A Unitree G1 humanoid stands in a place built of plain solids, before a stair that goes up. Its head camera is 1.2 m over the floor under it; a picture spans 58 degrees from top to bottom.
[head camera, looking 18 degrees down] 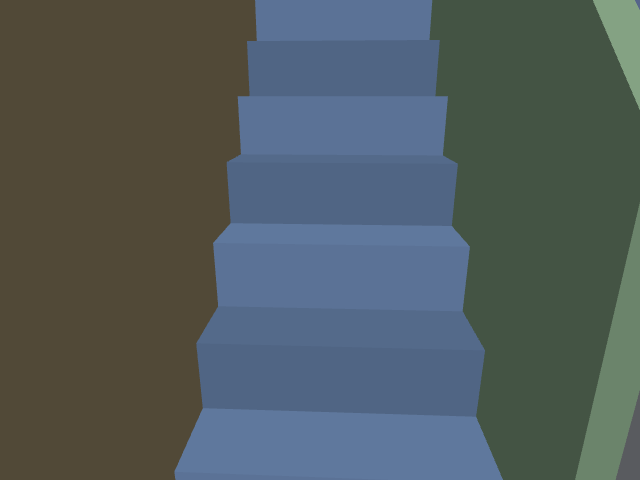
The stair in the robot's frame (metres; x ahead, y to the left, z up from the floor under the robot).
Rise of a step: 0.20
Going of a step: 0.21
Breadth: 0.73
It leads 3 degrees to the right of straight ahead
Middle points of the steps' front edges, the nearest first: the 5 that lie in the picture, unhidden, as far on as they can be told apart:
0.96 -0.05 0.61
1.17 -0.06 0.81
1.38 -0.07 1.01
1.59 -0.08 1.21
1.80 -0.09 1.41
